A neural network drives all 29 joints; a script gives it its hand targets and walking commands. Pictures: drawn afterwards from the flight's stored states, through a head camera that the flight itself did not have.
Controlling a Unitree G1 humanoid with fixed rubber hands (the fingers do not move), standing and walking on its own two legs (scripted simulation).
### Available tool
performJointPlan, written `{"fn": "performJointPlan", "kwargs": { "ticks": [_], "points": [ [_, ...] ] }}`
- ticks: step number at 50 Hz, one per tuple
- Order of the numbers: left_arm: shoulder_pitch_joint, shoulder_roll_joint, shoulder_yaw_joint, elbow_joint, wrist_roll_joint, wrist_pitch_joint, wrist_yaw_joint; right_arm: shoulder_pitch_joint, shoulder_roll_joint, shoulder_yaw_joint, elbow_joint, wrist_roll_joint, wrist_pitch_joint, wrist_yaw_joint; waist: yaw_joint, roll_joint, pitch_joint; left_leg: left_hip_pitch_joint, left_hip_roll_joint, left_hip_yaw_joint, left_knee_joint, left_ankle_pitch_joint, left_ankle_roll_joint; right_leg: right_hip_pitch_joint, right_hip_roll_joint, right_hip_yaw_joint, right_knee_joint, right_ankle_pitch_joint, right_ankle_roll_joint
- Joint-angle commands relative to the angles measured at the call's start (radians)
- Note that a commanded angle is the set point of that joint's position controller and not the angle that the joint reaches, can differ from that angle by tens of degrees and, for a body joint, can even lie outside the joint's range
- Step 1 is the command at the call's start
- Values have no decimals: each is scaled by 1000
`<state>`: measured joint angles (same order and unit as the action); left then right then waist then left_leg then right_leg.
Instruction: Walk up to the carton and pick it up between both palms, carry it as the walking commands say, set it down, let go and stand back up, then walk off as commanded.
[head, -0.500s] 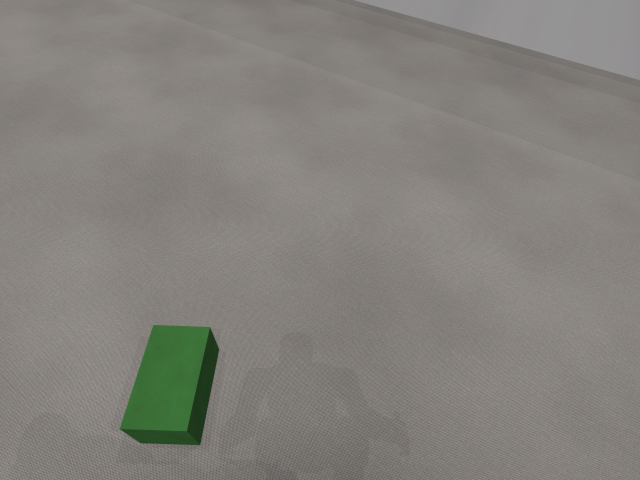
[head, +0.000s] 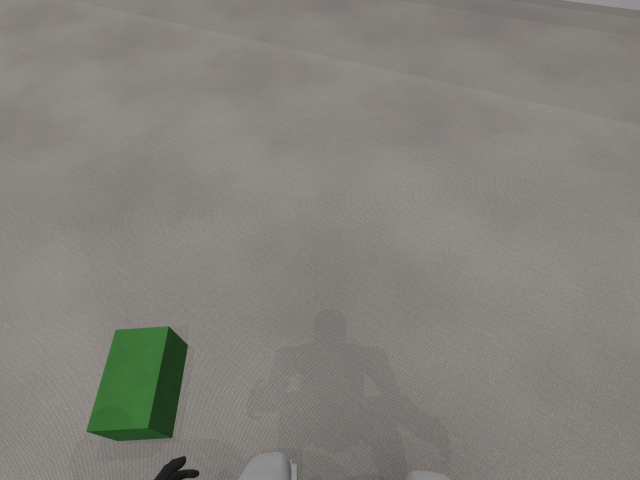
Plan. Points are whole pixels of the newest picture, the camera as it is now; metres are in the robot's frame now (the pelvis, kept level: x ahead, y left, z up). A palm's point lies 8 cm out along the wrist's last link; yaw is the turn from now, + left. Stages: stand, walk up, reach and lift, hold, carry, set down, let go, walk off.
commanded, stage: walk off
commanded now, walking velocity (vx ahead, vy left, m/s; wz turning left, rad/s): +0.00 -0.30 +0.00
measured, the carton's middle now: (143, 382) +0.43 +0.62 -0.69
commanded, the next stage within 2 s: stand in 0.26 s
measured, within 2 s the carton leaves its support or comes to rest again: neither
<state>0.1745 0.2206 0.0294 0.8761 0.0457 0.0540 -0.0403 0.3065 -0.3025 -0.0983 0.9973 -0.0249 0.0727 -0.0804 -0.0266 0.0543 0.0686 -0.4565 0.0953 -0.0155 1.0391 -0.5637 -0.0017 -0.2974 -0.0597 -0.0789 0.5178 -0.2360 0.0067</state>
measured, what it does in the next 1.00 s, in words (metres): steps to the right: left foot, then right foot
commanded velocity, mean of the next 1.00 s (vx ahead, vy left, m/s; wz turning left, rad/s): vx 0.00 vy -0.07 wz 0.00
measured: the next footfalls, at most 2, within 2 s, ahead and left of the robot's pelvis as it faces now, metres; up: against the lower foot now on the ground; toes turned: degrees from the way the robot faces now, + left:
left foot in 0.26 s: +0.03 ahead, +0.00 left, +0.00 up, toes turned +10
right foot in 0.58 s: +0.05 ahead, -0.31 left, +0.00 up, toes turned -5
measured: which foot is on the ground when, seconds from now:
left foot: up 0.00-0.24, down 0.26-0.58, up 0.60-0.86, down 0.88-1.00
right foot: down 0.00-0.26, up 0.28-0.56, down 0.58-1.00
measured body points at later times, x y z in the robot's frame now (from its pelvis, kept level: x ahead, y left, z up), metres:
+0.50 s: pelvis +0.00 -0.12 +0.01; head +0.03 -0.10 +0.46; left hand +0.04 +0.12 -0.15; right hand +0.02 -0.39 -0.12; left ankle -0.01 -0.01 -0.74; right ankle +0.01 -0.29 -0.69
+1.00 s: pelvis +0.01 -0.19 +0.01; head +0.02 -0.18 +0.46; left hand +0.04 +0.04 -0.15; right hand +0.03 -0.42 -0.15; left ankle +0.00 -0.08 -0.74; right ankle +0.01 -0.30 -0.74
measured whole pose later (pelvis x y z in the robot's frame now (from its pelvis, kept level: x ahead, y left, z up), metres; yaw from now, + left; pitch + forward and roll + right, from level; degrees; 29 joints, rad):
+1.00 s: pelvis +0.01 -0.19 +0.01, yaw +0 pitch -1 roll +0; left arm 0.26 0.17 0.01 1.05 0.01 0.00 0.03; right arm 0.27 -0.15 -0.01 1.08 -0.01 0.00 -0.03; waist 0.00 -0.02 0.02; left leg -0.14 0.03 0.07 0.42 -0.25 0.00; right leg -0.16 -0.02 -0.08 0.41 -0.22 0.00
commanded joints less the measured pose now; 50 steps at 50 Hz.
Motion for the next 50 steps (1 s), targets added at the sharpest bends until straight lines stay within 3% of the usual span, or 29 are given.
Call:
{"fn": "performJointPlan", "kwargs": {
  "ticks": [1, 4, 8, 10, 12, 13, 14, 15, 16, 17, 18, 20, 22, 25, 27, 28, 29, 30, 31, 32, 33, 36, 40, 42, 43, 44, 45, 47, 50],
  "points": [
    [15, 142, 18, -37, -8, -5, 35, 72, -76, -21, -21, -10, -7, 3, 5, -280, -92, -106, -69, 45, 229, 63, 23, 107, -156, 116, -201, 269, -138],
    [12, 102, 5, -42, -7, -6, 47, 55, -33, -9, -17, -14, -4, 6, 10, -235, -87, -61, -50, 117, 127, 85, 4, 86, -150, 133, -200, 266, -190],
    [98, 97, 1, -3, 1, 4, 60, -12, 22, 27, -45, 5, -6, -5, 46, -234, -54, 45, -53, 138, -185, 44, 46, 89, -171, 191, -187, 262, -228],
    [105, 98, -1, 7, -1, 10, 56, 20, 33, 37, -32, 15, -12, -14, 30, -217, -64, 125, -50, 145, -329, 100, 57, 82, -164, 215, -188, 267, -230],
    [102, 114, 3, 16, -12, 16, 50, 120, 21, 36, -3, 11, -23, -19, -30, -134, -71, 329, -25, 134, -584, 285, 60, -31, -118, 185, -148, 163, -180],
    [138, 107, 3, 20, -16, 12, 48, 180, -47, 20, 7, -3, -31, -20, -54, 33, -72, 505, 120, -37, -740, 329, 66, -204, -53, 131, -20, 9, -104],
    [165, 64, -3, -20, -24, 1, 43, 158, -169, -2, -29, -9, -31, -16, -36, 327, -60, 542, 513, -423, -828, 392, 190, -416, 59, -1, 284, -330, -17],
    [28, 134, 21, -39, 2, 12, 42, 171, -156, -7, -10, -13, -22, -14, -95, 222, 13, 285, 525, -405, -860, 442, 293, -358, 54, 121, 506, -317, -7],
    [21, 136, 31, -41, -1, 11, 37, 85, -82, 11, -24, -13, -30, -7, -32, 120, 41, 192, 436, -300, -859, 384, 267, -293, 63, 197, 607, -212, 0],
    [74, 132, 38, -11, -9, 7, 32, -32, -47, 20, -51, -9, -40, 5, 25, 77, 53, 150, 338, -176, -860, 321, 207, -256, 55, 194, 623, -129, 14],
    [118, 119, 42, 13, -11, 4, 29, -97, -36, 25, -72, -5, -55, 10, 51, 89, 36, 159, 270, -81, -845, 367, 163, -233, 61, 175, 623, -72, 30],
    [178, 74, 37, 61, -18, 4, 28, -128, 3, 38, -88, -5, -77, 17, 53, 92, -6, 188, 183, 55, -787, 503, 125, -162, 65, 118, 527, -30, 73],
    [137, 22, 21, 58, -25, 8, 31, -81, -4, 40, -68, -12, -86, 24, 18, 125, -20, 234, 144, 113, -744, 537, 100, -109, 43, 54, 318, -27, 96],
    [52, 20, 15, 29, -20, 13, 44, 18, -78, 16, -30, -15, -76, 40, -55, 176, -24, 272, 161, 70, -716, 483, 114, -52, 55, -30, 124, -104, 105],
    [106, 37, 22, 44, -21, 0, 54, 14, -107, 3, -18, -12, -63, 47, -25, 150, -35, 243, 171, 60, -657, 540, 96, 54, 58, -57, -36, -1, 92],
    [157, 56, 29, 63, -18, -13, 60, 15, -98, 2, -16, -13, -59, 52, -2, 104, -46, 215, 153, 67, -605, 538, 63, 136, 51, -47, -140, 74, 83],
    [214, 93, 41, 81, -12, -31, 65, 29, -57, 8, -19, -20, -60, 57, 18, 15, -85, 151, 126, 93, -526, 458, 23, 266, -35, 27, -200, 144, 78],
    [270, 164, 49, 90, -10, -50, 70, 45, 50, 34, -49, -24, -64, 66, 14, -249, -138, 41, 54, 144, -367, 118, -45, 355, -281, 257, -194, 480, 32],
    [255, 187, 40, 110, -20, -51, 78, 8, 93, 51, -54, 6, -46, 56, 49, -389, -130, 82, 3, 80, -310, -56, -36, 182, -298, 294, -229, 438, -108],
    [204, 132, 27, 100, -10, -54, 80, -31, 48, 44, -56, 8, -33, 52, 43, -307, -72, 57, -2, 51, -233, -45, -28, 147, -273, 295, -257, 308, -135],
    [151, 110, 15, 90, -8, -57, 81, -37, 41, 42, -47, 7, -29, 55, 26, -261, -49, 48, -8, 37, -192, 2, -17, 126, -241, 262, -253, 274, -138],
    [79, 98, 5, 74, -14, -62, 84, 29, 50, 41, 0, 0, -29, 58, -12, -231, -69, 105, -18, 45, -187, 79, -13, 114, -187, 168, -218, 396, -135],
    [98, 89, 0, 106, -23, -63, 86, 8, 72, 52, 15, 6, -33, 51, 10, -221, -51, 168, -46, 64, -393, 121, -13, 115, -185, 183, -202, 327, -144],
    [93, 94, 4, 119, -31, -56, 87, 30, 81, 58, 32, 8, -41, 46, -5, -189, -43, 271, -45, 64, -613, 336, -5, 82, -174, 182, -185, 258, -118],
    [101, 88, 5, 122, -37, -54, 85, 46, 65, 57, 39, 0, -50, 43, -10, -157, -43, 347, -20, 44, -698, 442, -4, 42, -161, 181, -174, 202, -84],
    [115, 65, 2, 120, -40, -56, 80, 55, 21, 53, 38, -10, -63, 40, 3, -93, -49, 403, 61, -35, -727, 501, 3, -9, -129, 162, -149, 121, -51],
    [150, 5, -9, 131, -51, -53, 73, -5, 0, 58, 44, 12, -68, 45, 58, 43, -7, 257, 73, -59, -717, 449, 22, 67, -44, 103, -193, 47, -20],
    [138, 39, -3, 155, -38, -52, 73, -14, 70, 72, 53, 15, -76, 54, 33, 20, 25, 199, 44, -34, -749, 355, 14, 156, -48, 101, -180, 92, -12],
    [153, 38, -1, 175, -28, -59, 70, 8, 65, 72, 75, 17, -84, 46, 33, 0, 0, 256, 21, -6, -748, 427, 12, 167, -62, 108, -180, 163, -22]
  ]
}}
